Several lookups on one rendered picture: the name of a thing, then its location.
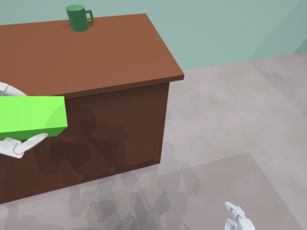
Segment robot left hand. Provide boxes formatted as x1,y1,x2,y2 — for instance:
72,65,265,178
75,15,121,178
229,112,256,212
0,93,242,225
0,82,48,159

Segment robot right hand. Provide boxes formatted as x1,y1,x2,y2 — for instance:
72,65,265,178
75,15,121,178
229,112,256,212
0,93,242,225
224,201,255,230

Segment sponge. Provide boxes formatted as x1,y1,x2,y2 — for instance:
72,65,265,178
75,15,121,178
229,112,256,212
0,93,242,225
0,96,68,141

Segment table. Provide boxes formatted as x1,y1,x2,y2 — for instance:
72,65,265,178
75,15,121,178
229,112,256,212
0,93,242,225
0,13,185,204

